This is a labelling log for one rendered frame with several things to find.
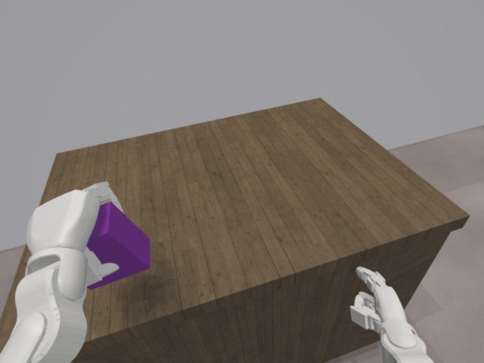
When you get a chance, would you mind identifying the left robot forearm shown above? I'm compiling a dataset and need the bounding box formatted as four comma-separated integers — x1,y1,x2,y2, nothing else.
0,247,88,363

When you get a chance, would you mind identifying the robot right hand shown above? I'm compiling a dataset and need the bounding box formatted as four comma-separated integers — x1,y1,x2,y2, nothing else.
350,267,407,334

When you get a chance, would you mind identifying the right robot forearm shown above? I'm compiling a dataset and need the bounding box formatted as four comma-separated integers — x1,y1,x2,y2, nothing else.
380,319,434,363

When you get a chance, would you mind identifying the sponge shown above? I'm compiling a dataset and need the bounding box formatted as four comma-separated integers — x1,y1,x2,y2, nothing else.
87,201,150,290

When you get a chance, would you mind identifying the robot left hand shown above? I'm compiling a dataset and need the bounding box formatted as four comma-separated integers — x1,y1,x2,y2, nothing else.
26,181,124,286

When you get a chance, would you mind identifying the table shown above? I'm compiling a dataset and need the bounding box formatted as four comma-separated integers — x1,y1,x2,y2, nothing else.
0,98,470,363

